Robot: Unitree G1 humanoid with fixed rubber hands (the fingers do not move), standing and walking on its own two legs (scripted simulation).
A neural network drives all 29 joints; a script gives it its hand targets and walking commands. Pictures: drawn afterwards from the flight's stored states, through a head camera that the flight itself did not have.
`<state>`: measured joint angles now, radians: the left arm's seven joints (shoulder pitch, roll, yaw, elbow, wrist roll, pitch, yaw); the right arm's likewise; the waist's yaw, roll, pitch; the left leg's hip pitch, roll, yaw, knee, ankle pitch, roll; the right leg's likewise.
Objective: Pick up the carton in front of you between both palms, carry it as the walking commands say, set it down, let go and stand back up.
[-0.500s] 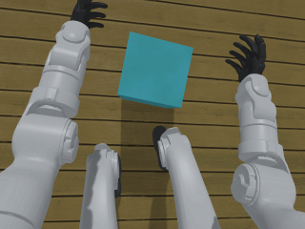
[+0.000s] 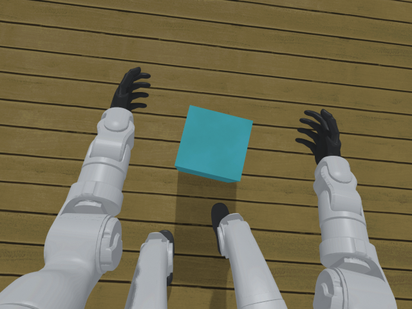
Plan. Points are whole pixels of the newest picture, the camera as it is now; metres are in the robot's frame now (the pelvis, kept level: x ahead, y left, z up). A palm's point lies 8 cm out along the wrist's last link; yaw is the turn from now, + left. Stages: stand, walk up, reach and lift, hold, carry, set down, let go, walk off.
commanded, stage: let go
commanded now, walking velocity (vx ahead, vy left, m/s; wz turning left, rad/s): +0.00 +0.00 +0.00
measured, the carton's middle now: (211, 148) +0.45 -0.10 -0.54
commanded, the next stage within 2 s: stand in 1.20 s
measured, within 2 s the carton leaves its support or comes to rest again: neither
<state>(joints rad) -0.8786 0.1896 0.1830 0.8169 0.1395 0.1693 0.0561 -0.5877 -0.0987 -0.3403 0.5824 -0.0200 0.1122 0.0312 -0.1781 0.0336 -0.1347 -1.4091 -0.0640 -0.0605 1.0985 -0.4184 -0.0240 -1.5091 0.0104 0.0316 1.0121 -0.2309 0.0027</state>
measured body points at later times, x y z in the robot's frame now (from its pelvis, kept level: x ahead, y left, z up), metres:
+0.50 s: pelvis +0.08 -0.01 +0.10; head +0.19 -0.01 +0.53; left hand +0.35 +0.17 -0.01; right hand +0.24 -0.26 +0.02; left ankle +0.02 +0.13 -0.63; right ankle +0.10 -0.12 -0.63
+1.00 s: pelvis +0.09 +0.03 +0.11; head +0.10 +0.02 +0.56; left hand +0.26 +0.25 +0.03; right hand +0.25 -0.22 +0.04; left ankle +0.03 +0.13 -0.63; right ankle +0.10 -0.11 -0.63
